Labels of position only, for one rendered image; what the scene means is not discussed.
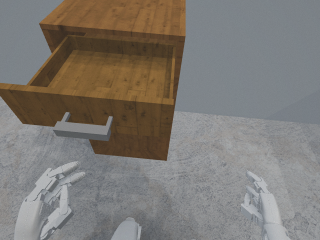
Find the robot right hand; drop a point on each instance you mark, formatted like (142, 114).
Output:
(265, 209)

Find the left robot shin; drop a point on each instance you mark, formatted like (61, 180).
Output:
(130, 219)

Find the right robot forearm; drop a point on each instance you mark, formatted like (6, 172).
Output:
(273, 231)

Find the cabinet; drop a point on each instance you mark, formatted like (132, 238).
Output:
(158, 21)

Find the robot left thigh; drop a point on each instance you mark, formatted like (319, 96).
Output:
(127, 230)

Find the drawer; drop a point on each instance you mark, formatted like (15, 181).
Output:
(93, 78)

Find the robot left hand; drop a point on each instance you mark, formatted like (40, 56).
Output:
(37, 208)

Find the handle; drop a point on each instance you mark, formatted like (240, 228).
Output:
(64, 128)

